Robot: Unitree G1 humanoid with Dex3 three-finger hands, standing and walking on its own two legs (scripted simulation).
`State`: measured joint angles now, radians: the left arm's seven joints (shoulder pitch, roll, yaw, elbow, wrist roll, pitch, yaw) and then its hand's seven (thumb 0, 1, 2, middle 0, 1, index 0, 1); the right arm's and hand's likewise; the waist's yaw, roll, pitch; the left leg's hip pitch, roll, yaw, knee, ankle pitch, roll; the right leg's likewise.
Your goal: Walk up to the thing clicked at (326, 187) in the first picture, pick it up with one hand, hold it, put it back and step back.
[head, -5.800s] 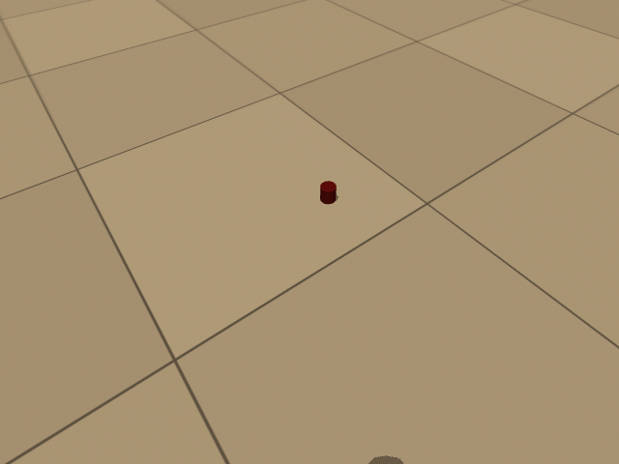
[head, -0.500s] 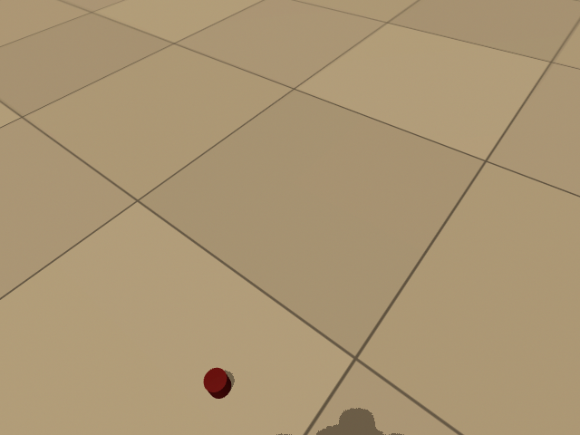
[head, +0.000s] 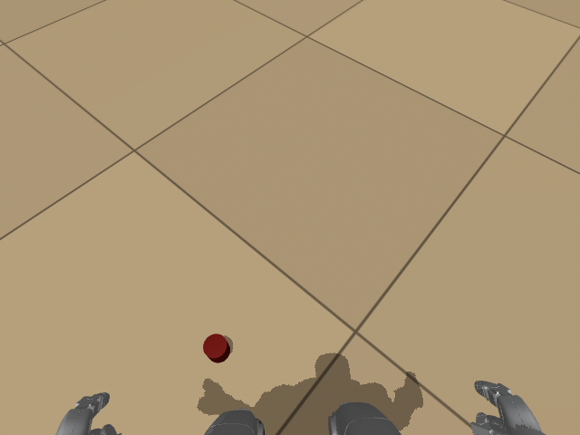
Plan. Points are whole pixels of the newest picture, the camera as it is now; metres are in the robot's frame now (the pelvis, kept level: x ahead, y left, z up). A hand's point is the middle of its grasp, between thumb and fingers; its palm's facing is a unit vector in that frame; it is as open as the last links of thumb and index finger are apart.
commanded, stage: walk up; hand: left
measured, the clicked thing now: (217, 348) +0.37 +0.24 -0.72
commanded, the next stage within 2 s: none
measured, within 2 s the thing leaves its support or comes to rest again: neither
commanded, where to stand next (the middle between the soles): -0.01 +0.01 m, yaw -1 degrees
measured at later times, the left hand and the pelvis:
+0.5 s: hand out of the picture +0.05 +0.26 -0.15, palm faces -0.04 -0.94 -0.35, open 7.4 cm; pelvis -0.04 +0.00 +0.00, yaw -2 degrees
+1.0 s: hand out of the picture +0.04 +0.27 -0.13, palm faces +0.01 -0.87 -0.49, open 7.4 cm; pelvis -0.06 -0.01 -0.01, yaw +1 degrees
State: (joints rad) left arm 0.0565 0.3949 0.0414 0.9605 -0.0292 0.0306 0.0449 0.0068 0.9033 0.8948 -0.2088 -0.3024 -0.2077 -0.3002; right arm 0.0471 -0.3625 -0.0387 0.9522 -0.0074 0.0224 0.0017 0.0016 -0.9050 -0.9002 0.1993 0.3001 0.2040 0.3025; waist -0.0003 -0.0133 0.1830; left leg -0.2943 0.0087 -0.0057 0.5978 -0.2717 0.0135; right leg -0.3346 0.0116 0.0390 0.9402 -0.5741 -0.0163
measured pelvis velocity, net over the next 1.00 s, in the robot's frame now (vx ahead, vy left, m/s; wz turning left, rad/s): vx -0.06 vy -0.01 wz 0.02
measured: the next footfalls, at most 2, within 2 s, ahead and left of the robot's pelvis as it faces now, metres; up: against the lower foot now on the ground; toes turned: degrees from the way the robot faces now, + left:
right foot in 0.18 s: +0.00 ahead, -0.13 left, +0.00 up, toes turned -2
left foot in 0.46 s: -0.02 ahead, +0.12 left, +0.00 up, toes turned -3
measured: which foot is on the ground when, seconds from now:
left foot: down 0.00-0.22, up 0.24-0.44, down 0.46-0.78, up 0.80-1.00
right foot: up 0.00-0.16, down 0.18-0.48, up 0.50-0.72, down 0.74-1.00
